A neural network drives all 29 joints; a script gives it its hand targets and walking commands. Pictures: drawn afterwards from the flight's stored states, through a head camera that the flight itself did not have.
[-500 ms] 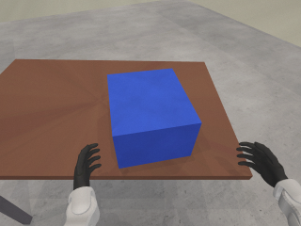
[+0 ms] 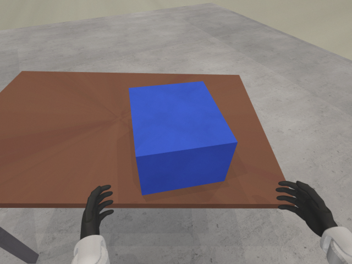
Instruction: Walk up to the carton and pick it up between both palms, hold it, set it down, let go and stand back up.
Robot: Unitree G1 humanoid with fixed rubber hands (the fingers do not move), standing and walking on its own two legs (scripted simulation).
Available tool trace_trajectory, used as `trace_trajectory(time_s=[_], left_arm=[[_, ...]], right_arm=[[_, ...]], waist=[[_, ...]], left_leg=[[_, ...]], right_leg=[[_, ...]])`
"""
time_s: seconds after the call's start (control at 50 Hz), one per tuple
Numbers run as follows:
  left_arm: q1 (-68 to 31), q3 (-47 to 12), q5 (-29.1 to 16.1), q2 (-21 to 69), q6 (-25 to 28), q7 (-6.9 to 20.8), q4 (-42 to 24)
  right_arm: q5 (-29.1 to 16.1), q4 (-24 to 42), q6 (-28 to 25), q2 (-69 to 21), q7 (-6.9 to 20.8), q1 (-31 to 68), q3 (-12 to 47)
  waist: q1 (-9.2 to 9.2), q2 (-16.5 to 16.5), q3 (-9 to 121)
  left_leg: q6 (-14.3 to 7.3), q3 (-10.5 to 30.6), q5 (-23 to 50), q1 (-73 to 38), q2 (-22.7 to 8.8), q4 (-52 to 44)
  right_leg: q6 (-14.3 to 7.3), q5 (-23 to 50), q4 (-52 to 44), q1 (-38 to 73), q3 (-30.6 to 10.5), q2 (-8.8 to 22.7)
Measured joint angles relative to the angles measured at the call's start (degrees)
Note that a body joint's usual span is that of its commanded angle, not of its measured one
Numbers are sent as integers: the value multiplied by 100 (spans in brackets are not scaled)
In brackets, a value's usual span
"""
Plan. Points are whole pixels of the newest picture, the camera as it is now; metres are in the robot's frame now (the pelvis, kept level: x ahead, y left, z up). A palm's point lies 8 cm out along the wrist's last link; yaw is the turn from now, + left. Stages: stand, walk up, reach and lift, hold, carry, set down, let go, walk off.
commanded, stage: set down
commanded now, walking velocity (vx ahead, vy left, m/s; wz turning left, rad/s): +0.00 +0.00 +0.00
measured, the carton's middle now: (175, 133) +0.49 +0.00 +0.01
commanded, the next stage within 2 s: let go in 1.62 s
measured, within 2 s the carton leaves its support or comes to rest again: neither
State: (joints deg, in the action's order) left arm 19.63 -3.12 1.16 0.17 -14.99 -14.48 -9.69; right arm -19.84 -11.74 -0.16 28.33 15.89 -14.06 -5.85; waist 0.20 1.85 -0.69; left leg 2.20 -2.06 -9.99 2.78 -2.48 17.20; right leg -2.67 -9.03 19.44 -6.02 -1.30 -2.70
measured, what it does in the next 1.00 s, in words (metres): stands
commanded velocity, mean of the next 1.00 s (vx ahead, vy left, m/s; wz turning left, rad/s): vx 0.00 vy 0.00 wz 0.00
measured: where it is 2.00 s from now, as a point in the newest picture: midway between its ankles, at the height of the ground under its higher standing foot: outside the picture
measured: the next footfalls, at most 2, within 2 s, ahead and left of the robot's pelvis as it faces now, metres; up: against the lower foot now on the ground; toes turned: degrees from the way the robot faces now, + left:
none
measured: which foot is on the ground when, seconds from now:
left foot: down 0.00-1.00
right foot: down 0.00-1.00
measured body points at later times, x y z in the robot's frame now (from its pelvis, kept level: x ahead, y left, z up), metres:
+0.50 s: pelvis +0.03 +0.01 +0.00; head +0.04 +0.03 +0.45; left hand +0.21 +0.20 -0.01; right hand +0.22 -0.26 +0.00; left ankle +0.00 +0.14 -0.75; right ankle +0.02 -0.09 -0.75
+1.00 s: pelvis +0.02 +0.02 +0.00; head +0.02 +0.03 +0.45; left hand +0.19 +0.22 -0.04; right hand +0.21 -0.23 -0.04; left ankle +0.00 +0.14 -0.75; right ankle +0.02 -0.09 -0.75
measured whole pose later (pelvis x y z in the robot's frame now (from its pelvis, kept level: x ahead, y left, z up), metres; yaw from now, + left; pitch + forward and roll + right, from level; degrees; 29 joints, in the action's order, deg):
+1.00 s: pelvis +0.02 +0.02 +0.00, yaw +0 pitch -2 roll +0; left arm 19.0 -2.8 -0.7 -5.9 -7.4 -7.3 10.4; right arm -8.6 -25.2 -6.0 18.2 9.6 -14.9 -3.5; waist 1.7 0.5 -2.3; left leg 0.6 -1.7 -11.8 3.6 -1.2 17.9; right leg -1.0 -9.7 17.9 -5.7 -1.3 -1.5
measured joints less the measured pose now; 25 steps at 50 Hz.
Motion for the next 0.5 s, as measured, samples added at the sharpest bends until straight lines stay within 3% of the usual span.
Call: trace_trajectory(time_s=[0.24, 0.5], left_arm=[[8, -80, 5, -123, 132, 229, 371], [483, 49, 5, -314, 662, 472, 621]], right_arm=[[199, -264, -59, -136, -60, -66, 32], [261, -533, -607, -354, -241, -469, 262]], waist=[[-26, -95, -94], [83, 23, -85]], left_leg=[[-88, -38, -108, 72, 62, 9], [-54, 37, -242, 91, -1, 15]], right_leg=[[91, -46, -73, -49, -63, 53], [61, -94, -259, 38, -2, -8]])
